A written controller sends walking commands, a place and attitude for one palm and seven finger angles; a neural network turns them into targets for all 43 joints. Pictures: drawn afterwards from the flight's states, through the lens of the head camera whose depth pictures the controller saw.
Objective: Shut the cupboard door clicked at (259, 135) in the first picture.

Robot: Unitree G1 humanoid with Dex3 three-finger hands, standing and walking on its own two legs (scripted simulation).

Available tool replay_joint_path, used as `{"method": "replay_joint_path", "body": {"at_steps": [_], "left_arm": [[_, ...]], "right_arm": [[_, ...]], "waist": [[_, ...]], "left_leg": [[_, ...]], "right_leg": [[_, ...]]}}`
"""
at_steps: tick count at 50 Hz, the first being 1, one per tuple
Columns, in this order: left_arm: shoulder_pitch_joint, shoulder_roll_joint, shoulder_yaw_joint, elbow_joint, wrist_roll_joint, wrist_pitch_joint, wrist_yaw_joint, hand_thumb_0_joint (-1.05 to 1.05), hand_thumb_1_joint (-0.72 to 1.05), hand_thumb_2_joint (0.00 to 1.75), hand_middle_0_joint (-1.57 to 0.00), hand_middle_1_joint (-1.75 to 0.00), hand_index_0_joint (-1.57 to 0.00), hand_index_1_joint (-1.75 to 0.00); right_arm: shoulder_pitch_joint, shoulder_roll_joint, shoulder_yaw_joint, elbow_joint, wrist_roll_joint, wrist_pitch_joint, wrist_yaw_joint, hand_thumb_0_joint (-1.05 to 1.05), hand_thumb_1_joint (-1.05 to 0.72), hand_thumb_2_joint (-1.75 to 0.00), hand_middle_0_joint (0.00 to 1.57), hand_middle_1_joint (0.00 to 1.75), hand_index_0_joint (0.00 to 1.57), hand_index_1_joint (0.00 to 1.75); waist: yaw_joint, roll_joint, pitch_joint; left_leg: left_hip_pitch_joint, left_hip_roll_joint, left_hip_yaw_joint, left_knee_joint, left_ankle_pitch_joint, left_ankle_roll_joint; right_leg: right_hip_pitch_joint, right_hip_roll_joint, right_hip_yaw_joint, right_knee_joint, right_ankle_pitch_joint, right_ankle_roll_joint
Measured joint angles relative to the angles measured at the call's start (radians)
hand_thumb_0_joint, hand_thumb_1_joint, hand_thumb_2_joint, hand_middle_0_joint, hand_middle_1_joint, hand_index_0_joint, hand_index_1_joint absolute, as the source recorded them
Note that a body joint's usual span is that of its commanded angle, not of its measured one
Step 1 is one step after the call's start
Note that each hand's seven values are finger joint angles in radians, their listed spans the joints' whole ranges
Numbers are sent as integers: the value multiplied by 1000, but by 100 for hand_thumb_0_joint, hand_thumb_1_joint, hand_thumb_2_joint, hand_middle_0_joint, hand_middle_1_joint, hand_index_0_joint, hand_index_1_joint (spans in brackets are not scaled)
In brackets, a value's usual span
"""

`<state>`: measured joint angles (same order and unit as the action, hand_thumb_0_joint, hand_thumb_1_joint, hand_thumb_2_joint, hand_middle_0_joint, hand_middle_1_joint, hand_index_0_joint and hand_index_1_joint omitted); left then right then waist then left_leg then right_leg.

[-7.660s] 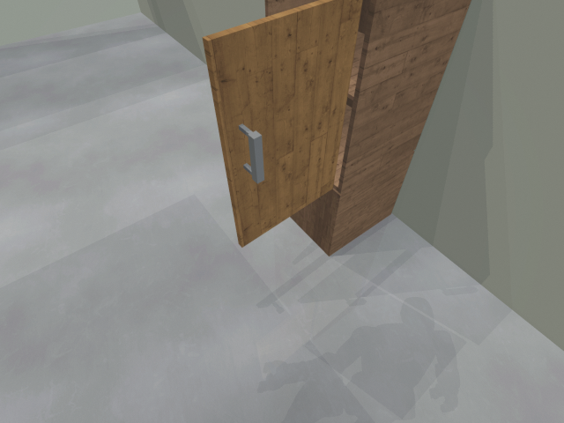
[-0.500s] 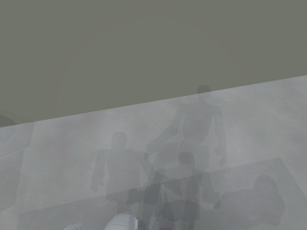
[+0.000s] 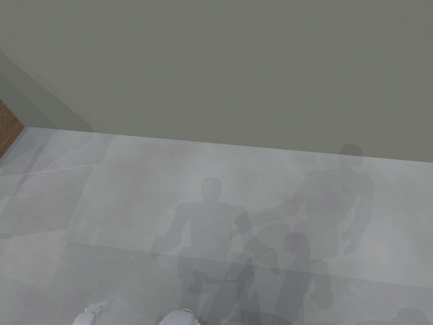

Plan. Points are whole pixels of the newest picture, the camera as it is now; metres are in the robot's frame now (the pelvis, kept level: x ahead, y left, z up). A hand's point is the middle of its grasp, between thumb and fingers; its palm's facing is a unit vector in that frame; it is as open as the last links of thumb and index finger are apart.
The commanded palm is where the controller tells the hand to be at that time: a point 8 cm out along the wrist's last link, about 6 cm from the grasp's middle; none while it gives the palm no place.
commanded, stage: walk to a spot facing it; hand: left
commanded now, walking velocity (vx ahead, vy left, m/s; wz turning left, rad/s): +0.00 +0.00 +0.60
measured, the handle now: out of the picture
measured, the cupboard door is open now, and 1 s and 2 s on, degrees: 93 93 93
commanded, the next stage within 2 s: none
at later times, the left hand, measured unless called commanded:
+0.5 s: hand out of the picture +0.07 +0.24 -0.15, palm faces +0.30 -0.93 -0.23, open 7.3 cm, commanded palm none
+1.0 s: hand out of the picture +0.03 +0.14 -0.16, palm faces +0.66 -0.73 -0.16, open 7.3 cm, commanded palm none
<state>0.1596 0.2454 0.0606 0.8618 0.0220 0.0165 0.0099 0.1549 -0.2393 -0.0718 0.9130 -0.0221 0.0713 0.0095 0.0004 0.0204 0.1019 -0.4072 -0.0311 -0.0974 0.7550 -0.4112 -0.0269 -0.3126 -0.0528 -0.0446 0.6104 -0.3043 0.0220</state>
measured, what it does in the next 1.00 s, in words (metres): walks ahead, turning left: left foot, then right foot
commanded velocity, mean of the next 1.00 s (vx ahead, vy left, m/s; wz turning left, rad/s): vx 0.28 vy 0.00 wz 0.52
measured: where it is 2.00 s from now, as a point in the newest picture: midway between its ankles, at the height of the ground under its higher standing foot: (159, 238)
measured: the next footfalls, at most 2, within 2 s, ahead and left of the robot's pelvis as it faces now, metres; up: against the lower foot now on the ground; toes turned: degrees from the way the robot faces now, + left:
left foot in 0.26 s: +0.04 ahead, +0.13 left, +0.00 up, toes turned +15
right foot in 0.60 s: +0.19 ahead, -0.10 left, +0.00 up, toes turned +18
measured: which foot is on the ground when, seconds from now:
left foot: up 0.00-0.24, down 0.26-0.60, up 0.62-1.00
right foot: down 0.00-0.26, up 0.28-0.58, down 0.60-1.00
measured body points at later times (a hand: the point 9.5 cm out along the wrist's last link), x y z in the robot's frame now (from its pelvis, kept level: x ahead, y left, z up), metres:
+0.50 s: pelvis +0.04 +0.00 +0.01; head +0.08 +0.03 +0.46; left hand +0.05 +0.28 -0.13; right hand +0.16 -0.22 -0.13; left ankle +0.00 +0.12 -0.73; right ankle +0.10 -0.13 -0.68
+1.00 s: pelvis +0.19 +0.05 +0.01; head +0.22 +0.09 +0.46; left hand -0.01 +0.18 -0.14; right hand +0.47 -0.04 -0.11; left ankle +0.20 +0.20 -0.71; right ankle +0.16 -0.12 -0.72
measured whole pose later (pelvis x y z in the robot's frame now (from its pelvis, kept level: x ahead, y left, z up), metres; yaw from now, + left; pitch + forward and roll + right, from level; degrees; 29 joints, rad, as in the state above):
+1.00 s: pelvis +0.19 +0.05 +0.01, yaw +37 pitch +1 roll +1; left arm 0.41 0.17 0.04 1.07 0.03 -0.06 -0.01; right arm 0.01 -0.24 -0.05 0.91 -0.03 0.00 0.05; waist 0.06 -0.05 0.11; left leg -0.46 0.03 0.14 0.62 -0.25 0.03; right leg 0.01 -0.16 -0.30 0.42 -0.40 0.07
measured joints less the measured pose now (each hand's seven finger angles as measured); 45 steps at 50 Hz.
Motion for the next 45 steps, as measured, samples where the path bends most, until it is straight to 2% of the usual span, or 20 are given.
{"method": "replay_joint_path", "body": {"at_steps": [3, 5, 10, 12, 13, 14, 16, 18, 20, 22, 25, 29, 30, 31, 33, 35, 37, 41, 45], "left_arm": [[13, -23, -11, -1, 1, -1, 8, 0, 91, 90, -20, -29, -20, -30], [23, -31, -15, 3, 3, 2, 10, 0, 91, 90, -20, -29, -20, -30], [40, -35, -23, 16, 6, -3, 2, 0, 90, 90, -20, -30, -21, -30], [51, -31, -21, 22, 1, -2, -4, 0, 90, 90, -20, -30, -21, -30], [63, -30, -19, 21, -2, 1, -8, 0, 90, 90, -21, -30, -21, -30], [62, -23, -14, 27, -5, 10, -12, 0, 90, 90, -21, -30, -21, -30], [50, -6, -4, 46, -1, 32, -15, 0, 90, 90, -21, -30, -21, -30], [32, 3, 5, 63, 2, 38, -22, 0, 91, 90, -20, -30, -21, -30], [19, 8, 10, 66, 3, 30, -31, 0, 91, 90, -20, -30, -20, -30], [10, 10, 12, 60, 2, 21, -37, 1, 91, 90, -20, -29, -20, -30], [-4, 10, 11, 46, 1, 13, -44, 0, 91, 90, -20, -29, -20, -30], [-18, 10, 8, 28, 0, -4, -50, 0, 91, 90, -20, -29, -20, -30], [-15, 14, 6, 19, 1, -15, -52, 0, 91, 90, -20, -29, -20, -30], [-14, 15, 6, 12, 4, -29, -49, 0, 91, 90, -20, -29, -20, -30], [-14, -4, 3, 10, 3, -42, -35, 0, 91, 90, -20, -29, -20, -30], [10, -23, -2, 16, 3, -51, -23, 0, 91, 90, -20, -29, -20, -30], [41, -41, -7, 37, 1, -60, -18, 0, 91, 90, -20, -29, -20, -30], [102, -66, -18, 92, 3, -79, -16, 0, 91, 90, -20, -29, -20, -30], [164, -80, -26, 146, 5, -87, -17, 0, 91, 90, -20, -30, -20, -30]], "right_arm": [[-8, -15, -10, 12, 0, 13, 7, 1, -90, -90, 20, 30, 20, 30], [-11, -12, -11, 13, 2, 16, 12, 1, -90, -90, 20, 30, 20, 30], [-22, 3, 3, 3, 8, 5, 20, 1, -90, -90, 19, 30, 20, 30], [-24, 4, 10, -6, 7, -7, 22, 1, -90, -90, 19, 30, 20, 30], [-17, -2, 13, -17, 4, -16, 24, 1, -90, -90, 19, 30, 20, 30], [-17, 0, 12, -21, -1, -26, 22, 1, -90, -90, 20, 30, 20, 30], [-12, 11, 17, -25, -8, -42, 16, 1, -90, -90, 20, 30, 20, 30], [11, 19, 21, -26, -11, -57, 5, 1, -90, -90, 20, 30, 20, 30], [35, 25, 26, -15, -12, -67, -3, 0, -90, -90, 20, 30, 20, 30], [59, 29, 30, 1, -11, -72, -5, 0, -90, -90, 20, 30, 20, 30], [89, 32, 30, 24, -12, -72, -3, 0, -90, -90, 20, 30, 20, 30], [119, 29, 22, 51, -11, -60, 1, 1, -90, -90, 20, 30, 20, 30], [131, 28, 19, 55, -9, -57, 2, 1, -90, -90, 20, 30, 20, 30], [135, 27, 16, 62, -4, -52, 2, 1, -90, -90, 20, 30, 20, 30], [123, 13, 7, 79, -6, -37, 5, 1, -90, -90, 20, 30, 20, 30], [102, 1, -1, 88, -12, -27, 15, 1, -90, -90, 20, 30, 20, 30], [77, -7, -7, 83, -14, -24, 24, 1, -90, -90, 20, 30, 20, 30], [21, -10, -10, 55, -11, -31, 36, 1, -91, -90, 19, 30, 20, 30], [-51, -11, -1, 33, -10, -41, 43, 1, -91, -90, 19, 30, 19, 30]], "waist": [[-9, 5, 13], [-14, -15, 15], [-6, -69, 19], [-5, -79, 15], [-5, -71, 0], [-7, -78, -3], [-4, -91, -3], [-4, -87, -10], [-2, -76, -15], [-1, -62, -22], [-7, -40, -30], [-21, -13, -36], [-23, -14, -44], [-20, -17, -46], [-22, 0, -30], [-21, 1, -28], [-24, -4, -34], [-16, -32, -33], [19, -49, -13]], "left_leg": [[-81, 5, 58, 278, -60, -7], [-83, 20, 104, 304, -59, -19], [18, 34, 179, 46, -36, -25], [81, 31, 193, -104, 43, -15], [108, 37, 181, -180, 96, 6], [91, 29, 171, -169, 133, 29], [69, 18, 157, -125, 116, 56], [76, 12, 133, -146, 112, 60], [101, 9, 109, -196, 134, 53], [127, 9, 86, -243, 154, 50], [158, 11, 52, -285, 163, 43], [173, 16, 5, -258, 125, 22], [160, 10, -5, -216, 92, 22], [130, 6, -1, -132, 17, 25], [46, 16, 27, 101, -73, 31], [-39, 36, 73, 286, -28, 26], [-107, 63, 109, 364, 61, 13], [-169, 99, 152, 283, 153, -3], [-160, 106, 181, 83, 179, 5]], "right_leg": [[33, -21, -40, -15, -7, -14], [58, -40, -60, -47, 2, -13], [79, -89, -111, -59, -3, 2], [68, -106, -135, -15, -32, 15], [47, -108, -149, 30, -57, 22], [13, -112, -135, 113, -132, 35], [-68, -88, -67, 303, -219, 40], [-138, -60, -23, 433, -182, 39], [-179, -45, 0, 468, -127, 41], [-194, -37, 11, 429, -96, 43], [-178, -29, 17, 294, -76, 46], [-86, -4, 5, 57, -40, 48], [-41, -1, 3, -25, -52, 43], [-28, -4, -1, -52, 18, 30], [-6, -9, -42, -20, 39, -8], [41, -20, -77, -50, 19, -25], [96, -29, -109, -119, 27, -25], [195, -48, -170, -241, 45, -18], [266, -62, -223, -281, 17, 2]]}}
